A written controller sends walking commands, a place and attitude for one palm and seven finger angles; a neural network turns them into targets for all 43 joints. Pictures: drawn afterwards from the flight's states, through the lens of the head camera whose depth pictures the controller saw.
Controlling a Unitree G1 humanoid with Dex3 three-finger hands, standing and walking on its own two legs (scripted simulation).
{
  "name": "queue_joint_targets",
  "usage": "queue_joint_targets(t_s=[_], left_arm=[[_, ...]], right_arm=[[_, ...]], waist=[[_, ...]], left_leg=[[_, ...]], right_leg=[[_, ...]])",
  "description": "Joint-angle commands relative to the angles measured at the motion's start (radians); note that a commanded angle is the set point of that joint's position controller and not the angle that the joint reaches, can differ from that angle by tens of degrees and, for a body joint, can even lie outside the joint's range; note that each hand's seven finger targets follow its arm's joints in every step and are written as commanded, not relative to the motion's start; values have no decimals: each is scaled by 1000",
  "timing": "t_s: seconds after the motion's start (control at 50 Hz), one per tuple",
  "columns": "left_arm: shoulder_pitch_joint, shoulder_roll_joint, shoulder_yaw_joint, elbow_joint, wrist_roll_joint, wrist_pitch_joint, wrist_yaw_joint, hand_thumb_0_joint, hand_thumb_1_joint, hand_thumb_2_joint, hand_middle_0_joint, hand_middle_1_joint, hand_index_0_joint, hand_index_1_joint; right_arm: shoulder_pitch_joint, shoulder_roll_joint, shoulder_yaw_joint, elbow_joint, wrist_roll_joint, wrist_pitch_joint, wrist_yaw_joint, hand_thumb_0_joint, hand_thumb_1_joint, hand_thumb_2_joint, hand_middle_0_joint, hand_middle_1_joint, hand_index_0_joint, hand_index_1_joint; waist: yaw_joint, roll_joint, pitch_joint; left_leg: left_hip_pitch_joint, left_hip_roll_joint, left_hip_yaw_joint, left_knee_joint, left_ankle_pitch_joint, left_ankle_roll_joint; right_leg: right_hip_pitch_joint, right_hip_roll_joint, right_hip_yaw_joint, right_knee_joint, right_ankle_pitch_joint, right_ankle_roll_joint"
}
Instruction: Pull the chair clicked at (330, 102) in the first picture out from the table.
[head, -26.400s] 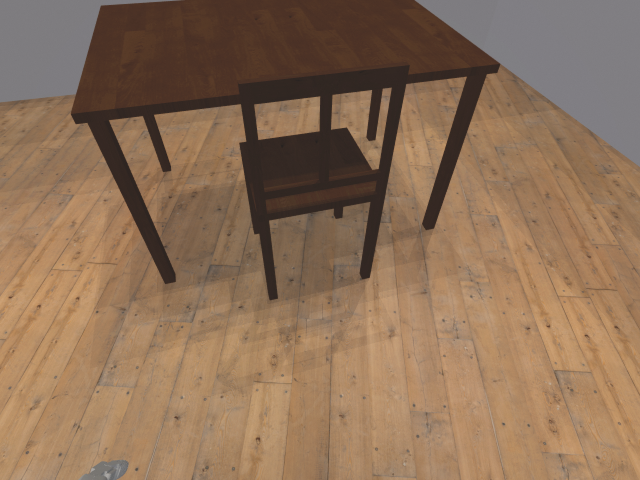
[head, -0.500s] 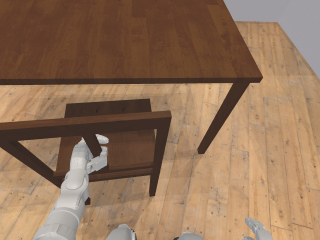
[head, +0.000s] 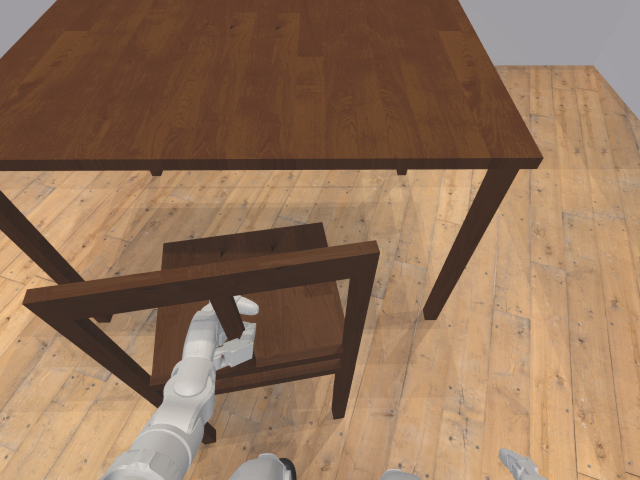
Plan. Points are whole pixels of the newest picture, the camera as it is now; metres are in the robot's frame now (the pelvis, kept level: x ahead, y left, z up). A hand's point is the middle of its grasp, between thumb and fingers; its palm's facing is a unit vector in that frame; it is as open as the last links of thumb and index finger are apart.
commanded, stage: step backward, pulling the chair out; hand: left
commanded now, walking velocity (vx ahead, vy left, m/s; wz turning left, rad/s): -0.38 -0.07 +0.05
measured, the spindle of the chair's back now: (236, 334) +0.33 +0.15 -0.09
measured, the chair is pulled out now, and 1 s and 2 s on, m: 0.17 0.24 0.48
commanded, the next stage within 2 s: none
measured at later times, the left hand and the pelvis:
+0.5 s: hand (245, 348) +0.30 +0.12 -0.06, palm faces +0.02 -0.99 -0.16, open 5.5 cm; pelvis -0.02 -0.01 +0.00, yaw +0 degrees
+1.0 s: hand (238, 401) +0.22 +0.12 -0.06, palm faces -0.03 -0.99 -0.14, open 5.4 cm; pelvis -0.09 +0.00 +0.01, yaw -1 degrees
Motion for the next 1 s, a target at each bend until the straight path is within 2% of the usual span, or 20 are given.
queue_joint_targets(t_s=[0.0, 0.1, 0.14, 0.18, 0.22, 0.28, 0.32, 0.36, 0.4, 0.44, 0.52, 0.56, 0.58, 0.64, 0.72, 0.76, 0.8, 0.84, 0.9, 0.98], left_arm=[[-272, 139, 19, -180, 36, -37, 24, 0, 900, 900, -500, -1450, -500, -1450], [-222, 170, 43, -218, 45, -33, 13, 0, 900, 900, -500, -1450, -500, -1450], [-216, 193, 54, -238, 52, -38, 19, 0, 900, 900, -500, -1450, -500, -1450], [-184, 213, 78, -221, 60, -13, 34, 0, 900, 900, -500, -1450, -500, -1450], [-191, 193, 80, -242, 56, 10, 26, 0, 900, 900, -500, -1450, -500, -1450], [-181, 207, 96, -254, 54, 14, 30, 0, 900, 900, -500, -1450, -500, -1450], [-192, 155, 62, -308, 52, 15, 19, 0, 900, 900, -500, -1450, -500, -1450], [-209, 87, 8, -361, 47, 15, -4, 0, 900, 900, -500, -1450, -500, -1450], [-242, 79, -7, -423, 59, 19, -12, 0, 900, 900, -500, -1450, -500, -1450], [-205, 93, 11, -386, 66, 21, -6, 0, 900, 900, -500, -1450, -500, -1450], [-198, 135, 42, -354, 72, 8, -1, 0, 900, 900, -500, -1450, -500, -1450], [-184, 205, 107, -315, 59, 12, 10, 0, 900, 900, -500, -1450, -500, -1450], [-112, 217, 119, -275, 53, 40, 8, 0, 900, 900, -500, -1450, -500, -1450], [-124, 192, 120, -337, 61, 50, 11, 0, 900, 900, -500, -1450, -500, -1450], [-60, 163, 90, -380, 48, 81, 16, 0, 900, 900, -500, -1450, -500, -1450], [-97, 144, 49, -447, 42, 88, 13, 0, 900, 900, -500, -1450, -500, -1450], [-94, 96, 8, -494, 32, 96, 6, 0, 900, 900, -500, -1450, -500, -1450], [-125, 68, -26, -544, 39, 85, -9, 0, 900, 900, -500, -1450, -500, -1450], [-137, 80, -16, -568, 57, 88, -8, 0, 900, 900, -500, -1450, -500, -1450], [-150, 101, 10, -495, 58, 73, 1, 0, 900, 900, -500, -1450, -500, -1450]], right_arm=[[-39, -125, -35, -119, -16, -36, -1, 0, -900, -900, 200, 300, 200, 300], [-16, -124, -52, -127, -18, -56, 14, 0, -900, -900, 200, 300, 200, 300], [-13, -121, -59, -121, -18, -59, 16, 0, -900, -900, 200, 300, 200, 300], [-42, -123, -63, -96, -23, -57, 24, 0, -900, -900, 200, 300, 200, 300], [-66, -100, -37, -95, -27, -67, 32, 0, -900, -900, 200, 300, 200, 300], [-54, -124, -25, -65, -24, -80, 16, 0, -900, -900, 200, 300, 200, 300], [-43, -163, -50, -81, -27, -71, 13, 0, -900, -900, 200, 300, 200, 300], [-8, -118, -56, -81, -34, -60, 45, 0, -900, -900, 200, 300, 200, 300], [-21, -114, -52, -80, -55, -69, 49, 0, -900, -900, 200, 300, 200, 300], [-3, -119, -59, -65, -52, -71, 63, 0, -900, -900, 200, 300, 200, 300], [4, -113, -58, -72, -34, -75, 62, 0, -900, -900, 200, 300, 200, 300], [-19, -114, -73, -88, -16, -68, 41, 0, -900, -900, 200, 300, 200, 300], [-28, -127, -76, -96, -13, -69, 38, 0, -900, -900, 200, 300, 200, 300], [-109, -92, -32, -104, -26, -62, 39, 0, -900, -900, 200, 300, 200, 300], [-103, -105, -24, -110, -24, -32, 25, 0, -900, -900, 200, 300, 200, 300], [-89, -124, -34, -122, -26, -23, 15, 0, -900, -900, 200, 300, 200, 300], [-92, -146, -48, -160, -27, -7, 14, 0, -900, -900, 200, 300, 200, 300], [-80, -124, -51, -175, -25, -3, 31, 0, -900, -900, 200, 300, 200, 300], [-88, -109, -51, -155, -54, -16, 46, 0, -900, -900, 200, 300, 200, 300], [-35, -119, -67, -106, -47, -47, 63, 0, -900, -900, 200, 300, 200, 300]], waist=[[0, 133, -236], [-4, 36, -242], [-13, -139, -236], [11, -181, -261], [13, -187, -261], [-12, -128, -232], [12, 114, -269], [4, 44, -353], [-1, 213, -344], [-1, 237, -319], [-14, 46, -365], [-6, -224, -448], [11, -243, -437], [15, -97, -377], [6, -142, -369], [-9, -148, -369], [0, 11, -344], [-6, 67, -339], [-1, 304, -311], [-16, 198, -305]], left_leg=[[79, 230, -287, -265, -365, 94], [26, 125, -143, -104, -371, 38], [117, 8, -52, 153, -365, -35], [206, -43, -65, 461, -333, -66], [99, -24, -118, 397, -353, -55], [152, 15, -105, -97, -172, -43], [202, 236, -364, -161, 362, 72], [389, 283, -290, -99, 637, 105], [397, 282, -279, -90, 676, 102], [429, 271, -230, -25, 797, 83], [287, 158, -123, 139, 544, -19], [33, -13, -63, 351, -331, -75], [-13, -23, -123, 415, -446, -70], [2, 1, -151, 336, -406, -68], [114, -5, -82, 28, -215, -70], [225, 54, -85, -131, 85, -45], [276, 200, -209, -150, 427, 36], [276, 232, -180, -156, 433, 59], [280, 288, -190, -186, 519, 95], [466, 281, -179, -46, 731, 78]], right_leg=[[74, -12, 7, 68, -78, -40], [132, -71, 99, -125, -114, -64], [-39, -233, 273, -316, -287, -139], [-147, -361, 343, -413, -290, -216], [23, -346, 263, -298, 57, -208], [139, -216, 92, -105, 323, -90], [68, -44, -13, 132, 241, -6], [19, -22, -6, 150, 0, -16], [-3, -27, -15, 171, -72, -20], [37, -40, -12, 58, 41, -41], [314, -131, 40, -156, 735, -86], [554, -340, 243, -123, 1291, -176], [546, -386, 243, -117, 1316, -189], [440, -375, 164, -128, 1004, -182], [418, -298, 86, -118, 879, -126], [359, -228, 20, -83, 748, -73], [248, -80, -40, -30, 450, -9], [222, -39, -48, 19, 219, -11], [130, -23, -55, 148, -105, -22], [90, -23, -47, -70, 31, -34]])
